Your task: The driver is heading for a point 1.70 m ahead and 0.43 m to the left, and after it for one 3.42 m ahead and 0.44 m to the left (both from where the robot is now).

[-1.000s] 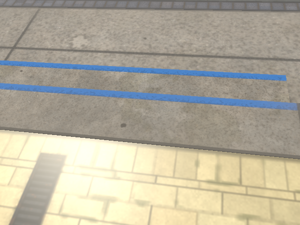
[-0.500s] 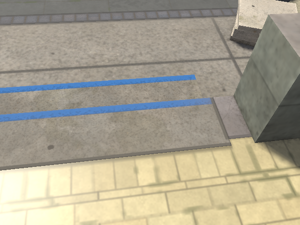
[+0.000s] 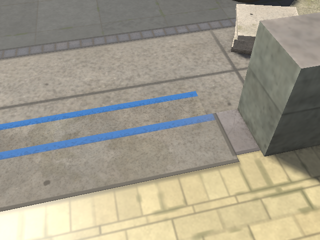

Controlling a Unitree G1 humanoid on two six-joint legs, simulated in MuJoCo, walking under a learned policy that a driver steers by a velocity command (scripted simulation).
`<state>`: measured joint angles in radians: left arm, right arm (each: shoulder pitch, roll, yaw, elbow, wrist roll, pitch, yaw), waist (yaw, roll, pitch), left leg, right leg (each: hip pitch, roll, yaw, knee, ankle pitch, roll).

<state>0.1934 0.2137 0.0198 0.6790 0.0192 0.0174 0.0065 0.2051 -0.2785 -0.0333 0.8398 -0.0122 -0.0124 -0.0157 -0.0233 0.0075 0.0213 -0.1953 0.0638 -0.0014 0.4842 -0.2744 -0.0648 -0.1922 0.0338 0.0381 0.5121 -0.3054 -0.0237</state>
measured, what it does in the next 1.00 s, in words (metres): walks ahead: right foot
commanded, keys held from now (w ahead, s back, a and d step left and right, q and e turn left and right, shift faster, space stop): no key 0.02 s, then w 0.98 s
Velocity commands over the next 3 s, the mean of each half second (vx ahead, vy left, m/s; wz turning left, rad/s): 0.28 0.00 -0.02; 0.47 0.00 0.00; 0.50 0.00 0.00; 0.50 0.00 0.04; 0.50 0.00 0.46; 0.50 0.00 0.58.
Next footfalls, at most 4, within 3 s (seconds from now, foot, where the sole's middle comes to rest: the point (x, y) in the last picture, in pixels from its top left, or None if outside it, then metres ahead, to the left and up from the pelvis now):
0.76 right None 0.45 -0.06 -0.77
1.26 left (124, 195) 0.73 0.19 -0.77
1.80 right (169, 141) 1.03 -0.03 -0.77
2.46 left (116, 123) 1.29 0.28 -0.91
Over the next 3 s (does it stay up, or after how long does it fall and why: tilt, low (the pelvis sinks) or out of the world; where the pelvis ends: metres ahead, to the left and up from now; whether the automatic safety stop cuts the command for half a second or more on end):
stays up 1.49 0.21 -0.25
